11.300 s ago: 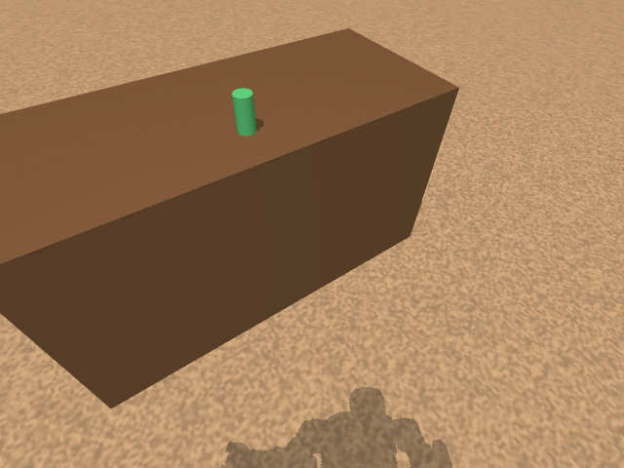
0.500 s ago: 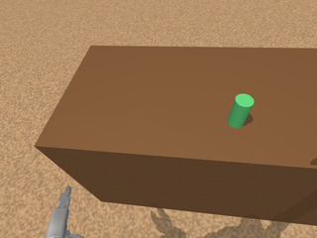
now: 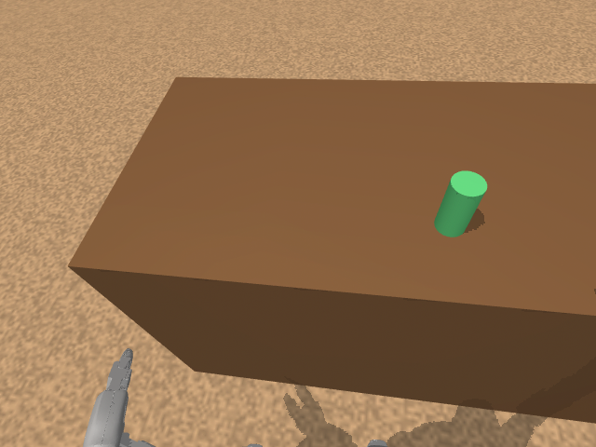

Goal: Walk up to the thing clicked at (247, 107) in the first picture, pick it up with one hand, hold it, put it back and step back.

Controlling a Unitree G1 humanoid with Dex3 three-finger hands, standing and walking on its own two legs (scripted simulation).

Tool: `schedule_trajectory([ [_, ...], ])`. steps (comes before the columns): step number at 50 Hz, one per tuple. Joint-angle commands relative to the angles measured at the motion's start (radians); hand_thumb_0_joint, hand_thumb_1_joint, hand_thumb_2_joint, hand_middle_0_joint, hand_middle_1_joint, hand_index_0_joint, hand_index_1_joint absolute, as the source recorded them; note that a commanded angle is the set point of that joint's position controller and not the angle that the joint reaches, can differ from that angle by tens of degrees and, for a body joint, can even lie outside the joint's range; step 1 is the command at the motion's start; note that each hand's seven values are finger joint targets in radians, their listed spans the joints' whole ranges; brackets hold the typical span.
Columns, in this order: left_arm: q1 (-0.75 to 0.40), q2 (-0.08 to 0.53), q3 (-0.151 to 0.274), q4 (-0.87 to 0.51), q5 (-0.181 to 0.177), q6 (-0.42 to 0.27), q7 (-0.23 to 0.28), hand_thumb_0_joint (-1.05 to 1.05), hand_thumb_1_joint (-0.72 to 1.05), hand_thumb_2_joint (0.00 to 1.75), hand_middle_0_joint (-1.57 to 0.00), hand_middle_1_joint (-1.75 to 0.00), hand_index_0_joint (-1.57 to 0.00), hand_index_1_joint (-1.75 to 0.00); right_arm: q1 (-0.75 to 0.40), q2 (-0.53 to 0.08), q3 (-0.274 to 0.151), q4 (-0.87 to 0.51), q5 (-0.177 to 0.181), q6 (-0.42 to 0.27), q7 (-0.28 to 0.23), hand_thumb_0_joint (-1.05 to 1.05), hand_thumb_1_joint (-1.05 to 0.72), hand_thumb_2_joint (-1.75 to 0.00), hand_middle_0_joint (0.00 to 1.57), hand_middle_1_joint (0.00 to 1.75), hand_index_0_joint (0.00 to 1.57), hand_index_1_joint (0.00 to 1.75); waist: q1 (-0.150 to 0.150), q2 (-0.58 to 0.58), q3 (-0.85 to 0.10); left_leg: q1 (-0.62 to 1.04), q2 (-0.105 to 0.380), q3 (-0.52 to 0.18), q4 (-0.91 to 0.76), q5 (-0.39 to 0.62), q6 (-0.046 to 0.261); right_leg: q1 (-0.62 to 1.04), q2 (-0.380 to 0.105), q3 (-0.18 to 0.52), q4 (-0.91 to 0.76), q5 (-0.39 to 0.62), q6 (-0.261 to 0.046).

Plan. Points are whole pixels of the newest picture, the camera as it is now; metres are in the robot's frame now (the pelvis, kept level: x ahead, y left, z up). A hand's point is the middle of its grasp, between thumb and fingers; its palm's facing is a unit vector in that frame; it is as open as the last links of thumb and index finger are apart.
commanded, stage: go down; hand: right
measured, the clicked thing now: (458, 205) +0.47 -0.21 +0.01
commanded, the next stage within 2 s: approach in 0.34 s
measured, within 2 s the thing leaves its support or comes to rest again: neither
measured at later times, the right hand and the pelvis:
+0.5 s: hand out of the picture +0.39 -0.39 +0.15, palm faces +0.22 +0.98 +0.01, open 17.4 cm; pelvis +0.00 +0.00 +0.00, yaw +0 degrees
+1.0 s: hand (505, 219) +0.45 -0.27 +0.01, palm faces +0.10 +0.99 +0.07, open 17.4 cm; pelvis -0.01 +0.00 -0.03, yaw +2 degrees
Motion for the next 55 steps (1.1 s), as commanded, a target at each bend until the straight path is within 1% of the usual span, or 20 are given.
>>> schedule_trajectory([
  [1, -0.067, 0.181, 0.084, -0.193, -0.007, -0.052, 0.018, 0.00, -0.56, 0.06, -0.05, -0.05, -0.05, -0.05, -0.326, -0.384, -0.011, -0.171, 0.025, -0.048, -0.004, 0.00, 0.48, -0.05, 0.06, 0.05, 0.06, 0.05, -0.011, -0.196, -0.301, 0.063, -0.027, 0.008, -0.070, 0.226, 0.053, 0.282, 0.023, 0.012, -0.114, 0.269, -0.012],
  [7, 0.052, 0.186, 0.102, -0.185, -0.008, -0.044, 0.008, 0.00, -0.55, 0.06, -0.05, -0.05, -0.05, -0.05, -0.271, -0.377, -0.020, -0.163, 0.043, -0.050, 0.015, 0.00, 0.52, -0.06, 0.06, 0.05, 0.05, 0.05, 0.002, -0.181, -0.305, 0.020, -0.031, 0.014, -0.061, 0.233, 0.050, 0.317, 0.021, 0.017, -0.104, 0.301, -0.009],
  [10, 0.052, 0.158, 0.083, -0.174, -0.012, -0.042, -0.002, 0.00, -0.56, 0.06, -0.05, -0.05, -0.05, -0.05, -0.281, -0.398, -0.047, -0.232, 0.058, -0.068, 0.018, 0.00, 0.52, -0.06, 0.05, 0.05, 0.05, 0.05, -0.017, -0.225, -0.321, 0.011, -0.027, 0.008, -0.044, 0.247, 0.053, 0.324, 0.023, 0.015, -0.090, 0.337, -0.008],
  [14, -0.034, 0.158, 0.070, -0.181, -0.011, -0.045, 0.002, 0.00, -0.56, 0.07, -0.05, -0.05, -0.04, -0.05, -0.321, -0.446, -0.085, -0.322, 0.065, -0.084, 0.010, 0.00, 0.53, -0.05, 0.06, 0.05, 0.05, 0.05, -0.047, -0.287, -0.362, 0.038, -0.024, 0.008, -0.038, 0.230, 0.058, 0.321, 0.026, 0.017, -0.091, 0.330, -0.002],
  [17, -0.054, 0.181, 0.085, -0.161, -0.010, -0.043, 0.014, 0.00, -0.56, 0.07, -0.05, -0.05, -0.04, -0.05, -0.323, -0.405, -0.051, -0.335, 0.054, -0.081, 0.005, 0.00, 0.49, -0.05, 0.06, 0.04, 0.06, 0.04, -0.050, -0.314, -0.410, 0.044, -0.027, 0.009, -0.039, 0.228, 0.060, 0.361, 0.024, 0.019, -0.099, 0.358, 0.001],
  [18, -0.082, 0.185, 0.078, -0.190, -0.011, -0.043, 0.018, 0.00, -0.56, 0.07, -0.05, -0.05, -0.04, -0.05, -0.322, -0.439, -0.071, -0.324, 0.055, -0.077, 0.001, 0.00, 0.49, -0.04, 0.07, 0.04, 0.06, 0.04, -0.045, -0.309, -0.390, 0.038, -0.026, 0.007, -0.049, 0.211, 0.060, 0.360, 0.025, 0.018, -0.097, 0.343, 0.000],
  [24, -0.032, 0.171, 0.074, -0.146, -0.012, -0.038, 0.024, 0.00, -0.57, 0.05, -0.06, -0.05, -0.05, -0.06, -0.304, -0.368, -0.026, -0.244, 0.054, -0.042, 0.000, 0.00, 0.47, -0.05, 0.06, 0.04, 0.05, 0.04, -0.012, -0.227, -0.324, 0.054, -0.026, 0.012, -0.061, 0.252, 0.054, 0.327, 0.027, 0.017, -0.107, 0.332, -0.009],
  [28, -0.001, 0.181, 0.102, -0.159, -0.009, -0.043, 0.018, 0.00, -0.56, 0.05, -0.06, -0.05, -0.05, -0.06, -0.249, -0.239, 0.065, -0.133, 0.051, -0.026, 0.016, 0.00, 0.48, -0.05, 0.06, 0.04, 0.05, 0.04, 0.027, -0.147, -0.240, 0.008, -0.030, 0.019, -0.059, 0.248, 0.048, 0.295, 0.022, 0.021, -0.107, 0.319, -0.016],
  [33, 0.010, 0.128, 0.059, -0.195, -0.006, -0.052, -0.009, 0.00, -0.56, 0.05, -0.06, -0.05, -0.05, -0.06, -0.296, -0.129, 0.122, -0.147, 0.066, -0.059, 0.010, 0.00, 0.52, -0.05, 0.05, 0.04, 0.05, 0.04, 0.038, -0.126, -0.240, -0.059, -0.028, 0.011, -0.022, 0.230, 0.046, 0.255, 0.022, 0.019, -0.072, 0.279, -0.020],
  [37, 0.050, 0.167, 0.111, -0.233, 0.007, -0.050, -0.025, 0.00, -0.55, 0.05, -0.06, -0.05, -0.05, -0.06, -0.390, -0.148, 0.097, -0.298, 0.070, -0.131, -0.028, 0.00, 0.50, -0.05, 0.06, 0.04, 0.05, 0.04, 0.033, -0.225, -0.400, -0.102, -0.027, 0.007, 0.033, 0.258, 0.045, 0.334, 0.020, 0.025, -0.014, 0.403, -0.007],
  [41, 0.037, 0.147, 0.108, -0.245, 0.019, -0.039, -0.050, 0.00, -0.53, 0.04, -0.06, -0.05, -0.06, -0.05, -0.338, -0.102, 0.075, -0.242, 0.059, -0.191, -0.092, 0.00, 0.50, -0.06, 0.05, 0.05, 0.05, 0.05, 0.023, -0.211, -0.389, -0.160, -0.031, 0.005, 0.088, 0.234, 0.050, 0.250, 0.018, 0.025, 0.041, 0.402, -0.005],
  [43, 0.017, 0.181, 0.143, -0.324, 0.027, -0.032, -0.052, 0.00, -0.54, 0.04, -0.05, -0.05, -0.05, -0.05, -0.370, -0.174, 0.019, -0.298, 0.039, -0.226, -0.136, 0.00, 0.51, -0.06, 0.05, 0.05, 0.05, 0.05, 0.011, -0.227, -0.468, -0.129, -0.029, -0.005, 0.101, 0.251, 0.051, 0.244, 0.023, 0.014, 0.067, 0.375, -0.009],
  [45, 0.047, 0.171, 0.149, -0.313, 0.032, -0.015, -0.061, 0.00, -0.55, 0.04, -0.06, -0.06, -0.06, -0.06, -0.282, -0.110, 0.030, -0.258, 0.024, -0.238, -0.161, 0.00, 0.53, -0.04, 0.05, 0.04, 0.05, 0.04, -0.006, -0.229, -0.474, -0.129, -0.034, -0.004, 0.127, 0.253, 0.053, 0.213, 0.024, 0.011, 0.084, 0.393, -0.008],
  [47, -0.015, 0.160, 0.140, -0.414, 0.035, -0.011, -0.071, 0.00, -0.55, 0.04, -0.06, -0.06, -0.06, -0.05, -0.321, -0.102, 0.016, -0.352, 0.011, -0.270, -0.189, 0.00, 0.57, -0.04, 0.04, 0.04, 0.04, 0.04, -0.021, -0.264, -0.603, -0.098, -0.040, -0.002, 0.154, 0.296, 0.054, 0.263, 0.015, 0.017, 0.115, 0.500, 0.000],
  [48, -0.031, 0.182, 0.162, -0.462, 0.036, -0.007, -0.068, 0.00, -0.55, 0.04, -0.06, -0.06, -0.06, -0.05, -0.408, -0.171, -0.026, -0.464, 0.005, -0.289, -0.214, 0.00, 0.57, -0.03, 0.05, 0.04, 0.04, 0.04, -0.030, -0.291, -0.678, -0.078, -0.041, -0.005, 0.165, 0.312, 0.055, 0.295, 0.013, 0.017, 0.132, 0.530, 0.000],
  [49, 0.006, 0.167, 0.158, -0.453, 0.042, 0.003, -0.069, 0.00, -0.55, 0.04, -0.05, -0.06, -0.06, -0.05, -0.379, -0.124, -0.009, -0.415, -0.003, -0.288, -0.228, 0.00, 0.59, -0.03, 0.04, 0.04, 0.04, 0.04, -0.021, -0.287, -0.666, -0.090, -0.047, 0.001, 0.173, 0.313, 0.056, 0.301, 0.009, 0.017, 0.137, 0.552, 0.007],
  [51, 0.035, 0.101, 0.107, -0.424, 0.042, 0.021, -0.087, 0.00, -0.55, 0.04, -0.06, -0.06, -0.06, -0.06, -0.220, 0.116, 0.100, -0.222, 0.002, -0.268, -0.247, 0.00, 0.59, -0.04, 0.04, 0.05, 0.04, 0.05, 0.009, -0.208, -0.500, -0.130, -0.054, 0.011, 0.164, 0.270, 0.056, 0.196, 0.014, 0.016, 0.122, 0.484, 0.002],
  [52, 0.017, 0.115, 0.123, -0.436, 0.042, 0.025, -0.087, 0.00, -0.56, 0.05, -0.06, -0.06, -0.06, -0.06, -0.265, 0.120, 0.108, -0.272, -0.003, -0.275, -0.268, 0.00, 0.59, -0.04, 0.04, 0.05, 0.04, 0.05, 0.017, -0.210, -0.493, -0.134, -0.051, 0.007, 0.160, 0.256, 0.057, 0.164, 0.015, 0.014, 0.114, 0.432, 0.000],
  [54, 0.031, 0.162, 0.165, -0.511, 0.042, 0.036, -0.080, 0.00, -0.55, 0.04, -0.06, -0.06, -0.06, -0.05, -0.425, -0.102, 0.018, -0.509, -0.043, -0.298, -0.318, 0.00, 0.58, -0.05, 0.04, 0.05, 0.04, 0.05, -0.018, -0.315, -0.660, -0.062, -0.042, -0.011, 0.158, 0.286, 0.057, 0.257, 0.019, -0.006, 0.114, 0.409, -0.001],
  [55, 0.065, 0.152, 0.168, -0.510, 0.042, 0.045, -0.083, 0.00, -0.55, 0.04, -0.06, -0.06, -0.06, -0.05, -0.456, -0.056, 0.054, -0.521, -0.047, -0.290, -0.323, 0.00, 0.58, -0.05, 0.03, 0.05, 0.03, 0.05, 0.005, -0.331, -0.634, -0.069, -0.044, -0.011, 0.156, 0.287, 0.057, 0.275, 0.019, -0.009, 0.110, 0.390, 0.001],
])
